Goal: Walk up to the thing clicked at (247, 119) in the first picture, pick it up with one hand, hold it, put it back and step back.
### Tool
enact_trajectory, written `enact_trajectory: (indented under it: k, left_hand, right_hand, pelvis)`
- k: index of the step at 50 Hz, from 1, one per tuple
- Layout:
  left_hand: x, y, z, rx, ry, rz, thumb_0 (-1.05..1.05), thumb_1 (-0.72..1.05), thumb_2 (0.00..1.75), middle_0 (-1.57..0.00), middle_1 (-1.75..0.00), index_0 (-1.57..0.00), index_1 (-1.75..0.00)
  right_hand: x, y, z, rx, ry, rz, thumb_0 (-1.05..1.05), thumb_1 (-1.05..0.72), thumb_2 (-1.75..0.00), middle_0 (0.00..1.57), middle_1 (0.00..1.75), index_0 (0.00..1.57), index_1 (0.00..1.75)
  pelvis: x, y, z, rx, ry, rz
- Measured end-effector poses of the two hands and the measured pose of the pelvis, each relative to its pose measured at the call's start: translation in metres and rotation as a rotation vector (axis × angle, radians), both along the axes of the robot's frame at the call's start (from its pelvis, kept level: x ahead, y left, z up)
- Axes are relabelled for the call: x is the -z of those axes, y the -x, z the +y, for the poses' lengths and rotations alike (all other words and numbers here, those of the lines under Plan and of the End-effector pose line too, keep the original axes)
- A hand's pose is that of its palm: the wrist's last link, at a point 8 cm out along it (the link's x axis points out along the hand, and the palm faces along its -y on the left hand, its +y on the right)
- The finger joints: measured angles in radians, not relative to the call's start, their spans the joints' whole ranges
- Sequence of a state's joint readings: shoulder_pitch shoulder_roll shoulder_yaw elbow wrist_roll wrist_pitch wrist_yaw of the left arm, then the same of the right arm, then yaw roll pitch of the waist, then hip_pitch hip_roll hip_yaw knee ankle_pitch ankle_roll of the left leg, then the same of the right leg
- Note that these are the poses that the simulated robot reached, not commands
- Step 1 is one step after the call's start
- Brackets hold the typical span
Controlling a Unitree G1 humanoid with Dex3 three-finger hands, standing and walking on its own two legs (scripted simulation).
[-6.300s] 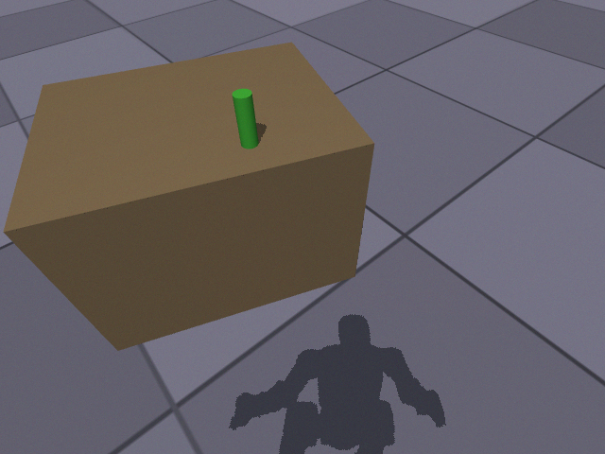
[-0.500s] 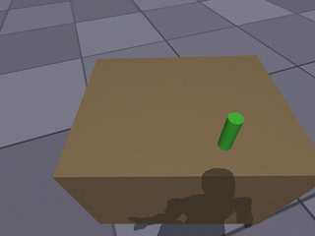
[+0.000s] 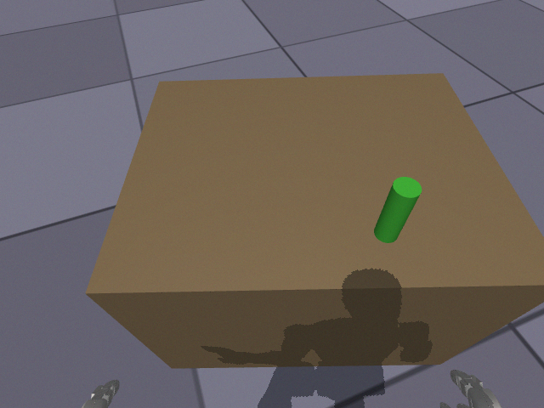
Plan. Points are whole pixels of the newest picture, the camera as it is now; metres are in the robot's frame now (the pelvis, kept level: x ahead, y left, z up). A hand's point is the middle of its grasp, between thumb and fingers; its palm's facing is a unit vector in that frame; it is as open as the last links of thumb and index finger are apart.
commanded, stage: rise first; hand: right
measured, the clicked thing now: (395, 212) +0.46 -0.22 -0.05
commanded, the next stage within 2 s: go down in 1.36 s
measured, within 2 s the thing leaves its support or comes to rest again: neither
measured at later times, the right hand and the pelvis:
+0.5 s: hand (471, 370) +0.18 -0.26 -0.06, palm faces +0.28 +0.89 -0.36, open 16.8 cm; pelvis +0.02 +0.00 +0.00, yaw -1 degrees
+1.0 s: hand (492, 359) +0.19 -0.27 -0.01, palm faces +0.33 +0.87 -0.37, open 17.4 cm; pelvis +0.02 +0.01 +0.00, yaw -2 degrees
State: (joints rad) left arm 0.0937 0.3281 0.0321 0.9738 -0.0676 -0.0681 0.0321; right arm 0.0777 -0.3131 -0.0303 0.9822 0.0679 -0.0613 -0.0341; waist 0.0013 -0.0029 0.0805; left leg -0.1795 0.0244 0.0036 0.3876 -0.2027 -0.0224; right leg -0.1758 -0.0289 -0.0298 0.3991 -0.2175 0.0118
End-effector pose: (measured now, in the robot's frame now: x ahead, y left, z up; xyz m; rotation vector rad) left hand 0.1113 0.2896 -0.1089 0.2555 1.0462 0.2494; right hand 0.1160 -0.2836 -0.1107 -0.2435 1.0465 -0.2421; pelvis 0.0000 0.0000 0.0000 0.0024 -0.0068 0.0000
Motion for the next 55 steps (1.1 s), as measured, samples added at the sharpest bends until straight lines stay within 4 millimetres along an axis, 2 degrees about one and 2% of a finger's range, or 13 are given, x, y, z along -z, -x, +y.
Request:
enact_trajectory:
  k: [4, 8, 12, 17, 25, 30, 35, 39, 48, 55]
  left_hand:
    - [-0.009, -0.032, -0.007, -0.001, -0.001, -0.121, 0.01, 0.61, 0.6, -0.09, -0.14, -0.08, -0.14]
    - [-0.014, -0.048, -0.012, -0.004, 0.004, -0.171, 0.0, 0.39, 0.42, -0.06, -0.09, -0.06, -0.09]
    - [-0.019, -0.05, -0.016, -0.007, 0.012, -0.208, 0.0, 0.19, 0.28, -0.05, -0.07, -0.06, -0.07]
    - [-0.021, -0.05, -0.023, 0.005, 0.026, -0.239, 0.0, -0.06, 0.17, -0.05, -0.06, -0.06, -0.05]
    - [-0.029, -0.058, -0.031, 0.048, 0.031, -0.289, -0.01, -0.38, 0.09, -0.06, -0.06, -0.06, -0.06]
    - [-0.034, -0.063, -0.025, 0.046, 0.018, -0.317, -0.01, -0.47, 0.07, -0.07, -0.06, -0.07, -0.06]
    - [-0.028, -0.058, -0.025, 0.047, 0.031, -0.286, -0.01, -0.5, 0.06, -0.06, -0.06, -0.07, -0.06]
    - [-0.022, -0.054, -0.025, 0.036, 0.04, -0.253, -0.01, -0.52, 0.06, -0.06, -0.06, -0.07, -0.06]
    - [-0.031, -0.06, -0.022, 0.049, 0.027, -0.303, -0.01, -0.53, 0.07, -0.06, -0.06, -0.06, -0.06]
    - [-0.028, -0.057, -0.021, 0.041, 0.035, -0.296, -0.01, -0.53, 0.07, -0.06, -0.06, -0.06, -0.06]
  right_hand:
    - [-0.011, -0.028, 0.0, 0.04, 0.009, -0.137, 0.01, -0.61, -0.6, 0.11, 0.14, 0.12, 0.14]
    - [-0.029, -0.039, -0.009, 0.065, 0.039, -0.229, 0.01, -0.38, -0.41, 0.09, 0.09, 0.09, 0.09]
    - [-0.045, -0.034, -0.016, 0.077, 0.072, -0.278, 0.0, -0.17, -0.27, 0.08, 0.07, 0.08, 0.07]
    - [-0.057, -0.029, -0.017, 0.073, 0.097, -0.312, 0.0, 0.08, -0.17, 0.06, 0.06, 0.07, 0.06]
    - [-0.08, -0.037, -0.017, 0.067, 0.133, -0.415, 0.0, 0.38, -0.08, 0.05, 0.06, 0.06, 0.06]
    - [-0.095, -0.041, -0.021, 0.071, 0.157, -0.475, -0.01, 0.46, -0.06, 0.05, 0.06, 0.06, 0.06]
    - [-0.103, -0.038, -0.019, 0.062, 0.157, -0.506, -0.01, 0.51, -0.05, 0.05, 0.06, 0.06, 0.06]
    - [-0.108, -0.037, -0.018, 0.058, 0.163, -0.521, -0.01, 0.52, -0.05, 0.05, 0.06, 0.06, 0.06]
    - [-0.127, -0.036, -0.02, 0.042, 0.201, -0.6, -0.01, 0.53, -0.05, 0.05, 0.06, 0.06, 0.06]
    - [-0.134, -0.03, -0.019, 0.039, 0.202, -0.63, -0.01, 0.53, -0.05, 0.05, 0.06, 0.06, 0.06]
  pelvis:
    - [0.002, 0.004, 0.001, 0.006, 0.0, 0.032]
    - [0.002, 0.001, 0.001, 0.01, -0.001, 0.046]
    - [0.001, -0.007, 0.001, 0.015, -0.002, 0.042]
    - [0.001, -0.012, 0.002, 0.018, -0.001, 0.027]
    - [0.0, -0.015, 0.005, 0.024, 0.003, 0.007]
    - [0.0, -0.018, 0.006, 0.025, 0.004, -0.004]
    - [0.0, -0.019, 0.006, 0.025, 0.004, -0.01]
    - [0.0, -0.017, 0.007, 0.027, 0.004, -0.014]
    - [0.0, -0.015, 0.008, 0.03, 0.006, -0.025]
    - [0.0, -0.013, 0.009, 0.032, 0.006, -0.031]
